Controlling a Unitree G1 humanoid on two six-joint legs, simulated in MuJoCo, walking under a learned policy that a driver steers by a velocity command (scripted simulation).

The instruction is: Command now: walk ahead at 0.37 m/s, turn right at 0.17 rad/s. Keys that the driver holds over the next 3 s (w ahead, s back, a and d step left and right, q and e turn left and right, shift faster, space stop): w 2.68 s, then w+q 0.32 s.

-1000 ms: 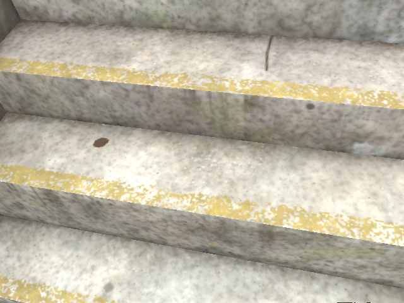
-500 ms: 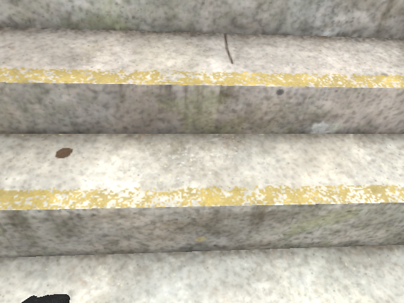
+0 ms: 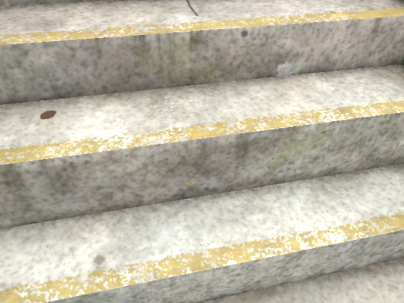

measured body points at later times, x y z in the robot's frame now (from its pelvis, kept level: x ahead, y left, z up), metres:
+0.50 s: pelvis +0.04 +0.01 +0.01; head +0.05 +0.03 +0.46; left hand +0.24 +0.21 -0.09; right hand +0.05 -0.23 -0.11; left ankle -0.05 +0.12 -0.73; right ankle +0.10 -0.09 -0.70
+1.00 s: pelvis +0.17 +0.01 +0.02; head +0.21 +0.01 +0.47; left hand +0.06 +0.23 -0.11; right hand +0.43 -0.13 -0.03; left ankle +0.27 +0.12 -0.43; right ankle +0.09 -0.08 -0.73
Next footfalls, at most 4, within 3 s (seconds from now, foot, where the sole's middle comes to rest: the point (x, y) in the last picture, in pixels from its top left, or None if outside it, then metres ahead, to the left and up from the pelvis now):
0.06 left None -0.01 0.13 -0.77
0.54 right None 0.13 -0.08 -0.77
1.08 left None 0.35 0.13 -0.57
1.62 right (241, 226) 0.66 -0.06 -0.39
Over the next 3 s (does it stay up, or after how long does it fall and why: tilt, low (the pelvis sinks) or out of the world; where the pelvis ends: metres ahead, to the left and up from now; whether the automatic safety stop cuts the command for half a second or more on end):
stays up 1.13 -0.04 0.78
